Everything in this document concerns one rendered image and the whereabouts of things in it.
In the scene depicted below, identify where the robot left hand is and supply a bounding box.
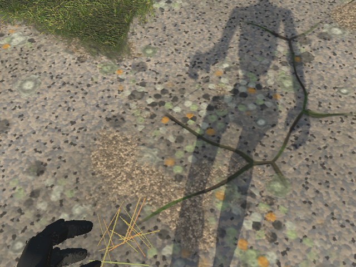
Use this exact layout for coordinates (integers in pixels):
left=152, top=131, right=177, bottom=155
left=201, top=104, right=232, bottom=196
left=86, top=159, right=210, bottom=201
left=17, top=219, right=101, bottom=267

